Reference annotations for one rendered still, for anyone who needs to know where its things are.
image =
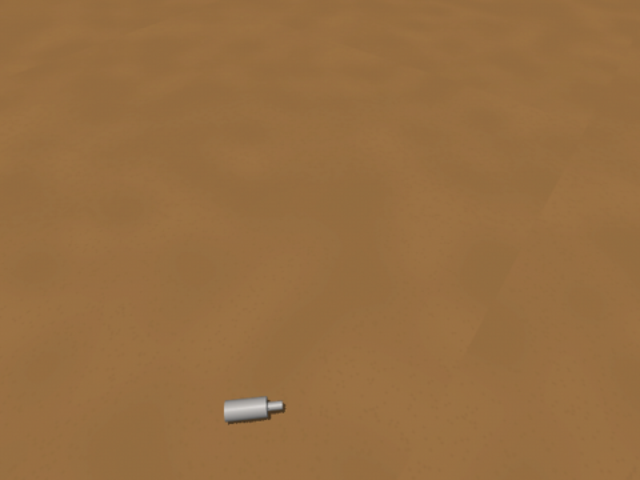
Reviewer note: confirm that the bottle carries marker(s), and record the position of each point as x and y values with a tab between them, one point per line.
249	408

